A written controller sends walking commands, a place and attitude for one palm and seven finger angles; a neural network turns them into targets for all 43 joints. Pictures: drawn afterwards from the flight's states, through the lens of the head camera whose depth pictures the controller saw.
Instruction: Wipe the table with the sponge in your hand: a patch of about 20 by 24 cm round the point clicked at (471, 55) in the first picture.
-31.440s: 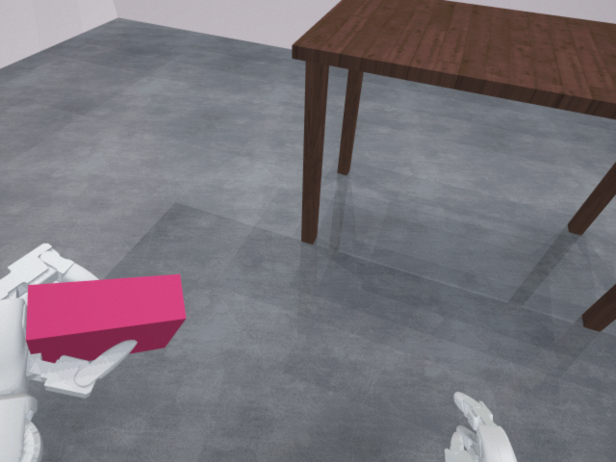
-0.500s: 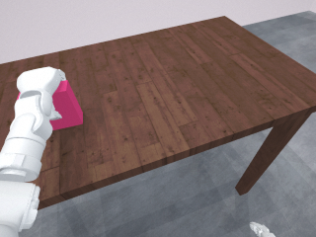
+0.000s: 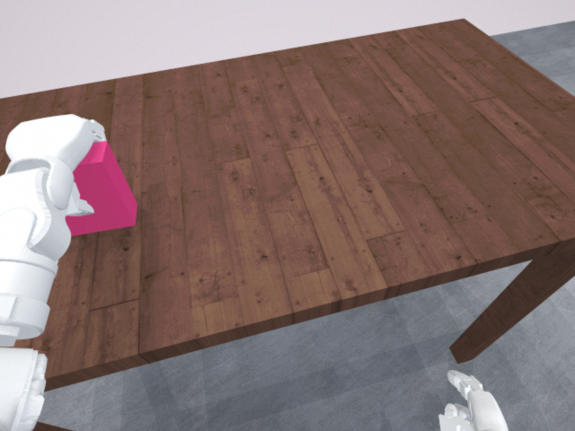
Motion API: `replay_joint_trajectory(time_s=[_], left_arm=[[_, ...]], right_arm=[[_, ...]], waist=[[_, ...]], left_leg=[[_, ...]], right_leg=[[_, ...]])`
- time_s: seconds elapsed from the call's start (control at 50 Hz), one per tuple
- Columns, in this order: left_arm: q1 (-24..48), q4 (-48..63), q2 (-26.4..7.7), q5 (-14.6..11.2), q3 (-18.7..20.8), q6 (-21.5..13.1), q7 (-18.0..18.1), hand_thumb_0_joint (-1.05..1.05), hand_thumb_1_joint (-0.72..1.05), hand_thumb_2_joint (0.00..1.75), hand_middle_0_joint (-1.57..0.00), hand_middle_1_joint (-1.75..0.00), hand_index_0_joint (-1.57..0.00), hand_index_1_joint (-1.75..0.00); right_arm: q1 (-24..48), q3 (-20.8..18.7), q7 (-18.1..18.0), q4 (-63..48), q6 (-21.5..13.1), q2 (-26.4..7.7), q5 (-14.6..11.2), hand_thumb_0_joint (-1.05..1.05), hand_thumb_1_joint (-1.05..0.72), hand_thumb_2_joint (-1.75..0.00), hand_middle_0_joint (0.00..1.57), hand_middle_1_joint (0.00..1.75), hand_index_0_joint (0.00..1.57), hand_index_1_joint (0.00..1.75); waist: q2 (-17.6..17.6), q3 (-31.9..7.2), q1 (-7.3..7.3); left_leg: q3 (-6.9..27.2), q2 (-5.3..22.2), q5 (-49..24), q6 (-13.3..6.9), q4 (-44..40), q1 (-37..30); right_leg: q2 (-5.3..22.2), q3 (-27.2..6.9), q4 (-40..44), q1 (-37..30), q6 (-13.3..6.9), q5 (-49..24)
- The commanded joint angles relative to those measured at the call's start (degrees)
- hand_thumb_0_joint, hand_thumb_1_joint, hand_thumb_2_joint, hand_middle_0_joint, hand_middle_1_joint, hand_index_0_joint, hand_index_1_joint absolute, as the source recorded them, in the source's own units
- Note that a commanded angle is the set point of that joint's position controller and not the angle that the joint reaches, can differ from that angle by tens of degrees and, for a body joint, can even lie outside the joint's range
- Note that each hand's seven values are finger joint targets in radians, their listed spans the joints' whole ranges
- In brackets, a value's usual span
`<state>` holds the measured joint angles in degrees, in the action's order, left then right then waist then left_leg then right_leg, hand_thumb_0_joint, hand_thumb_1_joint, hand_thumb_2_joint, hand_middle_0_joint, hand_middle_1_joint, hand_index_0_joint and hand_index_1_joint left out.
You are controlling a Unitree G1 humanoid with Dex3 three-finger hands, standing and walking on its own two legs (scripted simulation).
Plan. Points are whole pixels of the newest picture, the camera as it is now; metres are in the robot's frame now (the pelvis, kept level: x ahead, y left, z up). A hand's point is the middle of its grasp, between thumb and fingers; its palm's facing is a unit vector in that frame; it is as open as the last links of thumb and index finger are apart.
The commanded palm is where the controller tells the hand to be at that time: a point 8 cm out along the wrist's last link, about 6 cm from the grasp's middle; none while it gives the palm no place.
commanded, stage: wipe back along the first lane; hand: left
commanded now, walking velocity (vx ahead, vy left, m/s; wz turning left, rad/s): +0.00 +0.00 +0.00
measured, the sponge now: (87, 202) +0.37 +0.34 +0.11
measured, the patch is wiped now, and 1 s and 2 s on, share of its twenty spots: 0.95 0.95 0.95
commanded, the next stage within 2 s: lift the sponge slowly off the table in 1.58 s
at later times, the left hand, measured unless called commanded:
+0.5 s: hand (76, 198) +0.34 +0.31 +0.15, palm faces +0.02 -0.02 -1.00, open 9.3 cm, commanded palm +0.30 +0.31 +0.20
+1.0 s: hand (75, 222) +0.30 +0.30 +0.15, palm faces +0.06 -0.02 -1.00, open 9.3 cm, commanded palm +0.25 +0.29 +0.19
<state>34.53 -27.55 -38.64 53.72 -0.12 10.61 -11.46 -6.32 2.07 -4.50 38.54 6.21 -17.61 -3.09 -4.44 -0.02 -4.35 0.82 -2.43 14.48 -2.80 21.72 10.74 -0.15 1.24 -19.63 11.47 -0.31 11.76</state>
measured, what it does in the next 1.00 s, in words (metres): stands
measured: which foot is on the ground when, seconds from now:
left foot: down 0.00-1.00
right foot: down 0.00-1.00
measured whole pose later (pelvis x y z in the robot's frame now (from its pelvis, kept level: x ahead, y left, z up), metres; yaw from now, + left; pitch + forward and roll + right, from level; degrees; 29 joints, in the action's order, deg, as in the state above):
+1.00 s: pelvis +0.00 -0.01 +0.00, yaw -1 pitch +1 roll +0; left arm 11.0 0.9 -36.2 50.1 1.2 23.9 -8.8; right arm -3.7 3.8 -3.2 36.0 7.2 -18.2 -3.0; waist -6.0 -0.2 -5.4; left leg 0.0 -1.7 16.7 -1.8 24.9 8.8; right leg -0.9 0.5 -25.1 10.9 -1.1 14.8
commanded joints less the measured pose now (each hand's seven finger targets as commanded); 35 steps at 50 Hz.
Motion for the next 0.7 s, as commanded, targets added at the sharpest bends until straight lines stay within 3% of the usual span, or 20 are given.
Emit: replay_joint_trajectory(time_s=[0.0,0.04,0.08,0.1,0.14,0.18,0.26,0.3,0.36,0.4,0.42,0.46,0.48,0.5,0.56,0.58,0.6,0.66,0.68], left_arm=[[18.9,11.5,-16.4,1.3,5.8,0.7,2.3,0.00,0.10,1.30,-1.20,-1.60,-1.20,-1.60],[18.3,13.9,-16.7,0.7,6.4,1.2,2.3,0.00,0.10,1.30,-1.20,-1.60,-1.20,-1.60],[15.4,14.0,-13.7,0.7,4.4,2.2,2.4,0.00,0.10,1.30,-1.20,-1.60,-1.20,-1.60],[15.2,15.5,-15.0,0.7,5.5,2.5,2.5,0.00,0.10,1.30,-1.20,-1.60,-1.20,-1.60],[14.5,19.1,-14.2,0.2,5.1,3.3,2.5,0.00,0.10,1.30,-1.20,-1.60,-1.20,-1.60],[9.6,17.1,-11.9,-0.1,4.2,4.6,2.3,0.00,0.10,1.30,-1.20,-1.60,-1.20,-1.60],[11.2,20.5,-10.1,0.0,2.1,6.6,2.3,0.00,0.10,1.30,-1.20,-1.60,-1.20,-1.60],[7.3,20.4,-11.3,-0.1,3.4,7.3,2.3,0.00,0.10,1.30,-1.20,-1.60,-1.20,-1.60],[7.2,23.0,-9.4,0.2,1.9,8.5,2.1,0.00,0.10,1.30,-1.20,-1.60,-1.20,-1.60],[4.2,23.2,-8.2,-0.5,1.2,8.8,1.9,0.00,0.10,1.30,-1.20,-1.60,-1.20,-1.60],[3.2,24.3,-9.8,-0.6,2.9,8.9,2.0,0.00,0.10,1.30,-1.20,-1.60,-1.20,-1.60],[3.5,25.8,-9.0,-0.5,2.2,9.6,2.0,0.00,0.10,1.30,-1.20,-1.60,-1.20,-1.60],[-0.5,22.5,-7.6,-1.1,1.9,10.1,2.0,0.00,0.10,1.30,-1.20,-1.60,-1.20,-1.60],[-1.2,23.2,-8.4,-1.4,2.4,10.2,1.8,0.00,0.10,1.30,-1.20,-1.60,-1.20,-1.60],[1.5,25.5,-9.0,-0.6,2.3,11.0,1.8,0.00,0.10,1.30,-1.20,-1.60,-1.20,-1.60],[-1.6,22.8,-6.4,-1.1,0.6,11.4,1.8,0.00,0.10,1.30,-1.20,-1.60,-1.20,-1.60],[-2.1,24.2,-7.3,-1.3,1.3,11.3,1.7,0.00,0.10,1.30,-1.20,-1.60,-1.20,-1.60],[-3.2,27.4,-9.6,-1.3,3.5,11.5,1.6,0.00,0.10,1.30,-1.20,-1.60,-1.20,-1.60],[-8.2,23.6,-7.0,-2.2,2.3,11.9,1.5,0.00,0.10,1.30,-1.20,-1.60,-1.20,-1.60]], right_arm=[[3.8,-3.0,0.1,-7.5,-1.9,-7.9,0.6,0.00,-0.90,-0.90,0.20,0.30,0.20,0.30],[5.0,-2.8,0.4,-8.3,-2.1,-7.9,0.5,0.00,-0.90,-0.90,0.20,0.30,0.20,0.30],[4.9,-2.7,0.7,-8.2,-2.0,-7.5,0.6,0.00,-0.90,-0.90,0.20,0.30,0.20,0.30],[4.9,-2.8,0.8,-8.1,-1.8,-7.8,0.7,0.00,-0.90,-0.90,0.20,0.30,0.20,0.30],[6.4,-2.6,1.1,-9.3,-2.1,-7.6,0.6,0.00,-0.90,-0.90,0.20,0.30,0.20,0.30],[6.2,-2.5,1.2,-8.8,-2.0,-7.4,0.6,0.00,-0.90,-0.90,0.20,0.30,0.20,0.30],[8.1,-1.8,1.2,-9.5,-2.1,-7.0,0.5,0.00,-0.90,-0.90,0.20,0.30,0.20,0.30],[8.4,-1.9,1.2,-9.3,-1.9,-7.4,0.6,0.00,-0.90,-0.90,0.20,0.30,0.20,0.30],[9.6,-1.3,1.2,-10.2,-2.2,-6.7,0.5,0.00,-0.90,-0.90,0.20,0.30,0.20,0.30],[9.9,-1.4,1.2,-9.9,-1.9,-6.9,0.4,0.00,-0.90,-0.90,0.20,0.30,0.20,0.30],[10.1,-1.5,1.2,-10.2,-1.9,-6.9,0.6,0.00,-0.90,-0.90,0.20,0.30,0.20,0.30],[10.9,-0.9,1.2,-10.9,-2.3,-6.5,0.6,0.00,-0.90,-0.90,0.20,0.30,0.20,0.30],[10.6,-1.0,1.1,-10.2,-2.0,-6.4,0.5,0.00,-0.90,-0.90,0.20,0.30,0.20,0.30],[10.8,-1.0,1.1,-10.1,-1.8,-6.8,0.5,0.00,-0.90,-0.90,0.20,0.30,0.20,0.30],[11.9,-0.5,0.9,-11.0,-2.1,-6.5,0.6,0.00,-0.90,-0.90,0.20,0.30,0.20,0.30],[11.6,-0.6,0.8,-10.4,-1.9,-6.3,0.4,0.00,-0.90,-0.90,0.20,0.30,0.20,0.30],[11.6,-0.7,0.8,-10.3,-1.8,-6.7,0.4,0.00,-0.90,-0.90,0.20,0.30,0.20,0.30],[12.2,-0.6,0.8,-11.4,-2.1,-6.5,0.8,0.00,-0.90,-0.90,0.20,0.30,0.20,0.30],[12.0,-0.5,0.7,-10.9,-2.0,-6.2,0.4,0.00,-0.90,-0.90,0.20,0.30,0.20,0.30]], waist=[[-0.2,-21.6,0.73],[-0.1,-22.2,0.29],[0.5,-21.7,0.46],[0.5,-21.6,0.25],[-1.0,-22.6,-0.22],[1.1,-20.3,-0.13],[2.1,-19.0,-0.16],[1.5,-17.4,-0.75],[1.7,-18.3,-0.92],[1.8,-15.8,-0.78],[2.3,-16.4,-1.38],[2.4,-17.3,-1.48],[3.6,-14.0,-0.99],[3.0,-12.9,-1.27],[3.3,-14.6,-1.40],[3.7,-12.1,-0.72],[2.8,-12.0,-1.03],[3.4,-15.9,-1.93],[4.1,-11.9,-1.33]], left_leg=[[-0.2,1.3,-38.3,1.9,1.2,-7.3],[0.2,1.4,-37.6,1.9,1.1,-7.7],[0.3,1.4,-38.7,2.0,1.1,-7.5],[0.4,1.7,-38.8,2.4,0.8,-7.5],[0.7,1.7,-38.9,2.3,1.1,-8.4],[0.4,1.6,-37.9,2.3,0.8,-7.0],[0.6,1.6,-32.0,2.1,-0.3,-6.0],[0.4,1.6,-30.6,2.2,-0.9,-5.4],[0.3,1.4,-29.8,1.8,-0.5,-5.3],[0.4,1.6,-28.0,2.2,-1.3,-4.8],[0.5,1.6,-28.1,2.1,-1.3,-4.8],[0.1,1.3,-27.1,1.7,-0.7,-4.5],[-0.2,1.5,-25.5,1.7,-1.1,-3.7],[-0.3,1.5,-23.7,1.9,-1.7,-3.0],[-0.6,1.0,-21.9,1.4,-1.1,-2.7],[-0.7,1.2,-20.8,1.5,-1.5,-2.4],[-0.6,1.2,-20.1,1.6,-1.7,-2.5],[-0.9,0.6,-21.4,1.2,-0.2,-2.6],[-1.2,0.8,-21.2,1.3,-0.4,-1.5]], right_leg=[[-1.4,0.3,-1.9,-10.4,-3.6,-22.2],[-1.5,0.0,-1.8,-10.6,-3.9,-21.3],[-1.4,0.5,-2.1,-10.4,-3.7,-21.1],[-1.5,0.6,-2.0,-10.3,-3.7,-20.7],[-1.6,0.1,-2.1,-10.7,-3.9,-20.2],[-1.5,0.6,-2.1,-10.5,-3.6,-20.1],[-1.5,0.7,-2.0,-9.7,-3.8,-15.7],[-1.6,0.6,-1.9,-10.2,-3.9,-15.7],[-1.4,0.5,-2.3,-10.6,-3.9,-15.1],[-1.6,0.7,-2.0,-9.9,-3.8,-14.4],[-1.6,0.7,-2.3,-10.5,-3.9,-14.5],[-1.4,0.3,-2.6,-11.0,-3.9,-14.7],[-1.6,0.7,-2.3,-10.0,-3.8,-14.1],[-1.5,0.8,-2.2,-9.9,-3.8,-13.5],[-1.3,0.2,-2.6,-10.5,-3.8,-13.1],[-1.5,0.6,-2.3,-9.4,-3.8,-12.2],[-1.5,0.5,-2.2,-9.3,-3.7,-12.0],[-1.2,-0.3,-3.5,-11.9,-3.7,-14.8],[-1.4,0.2,-3.3,-10.7,-3.6,-15.0]])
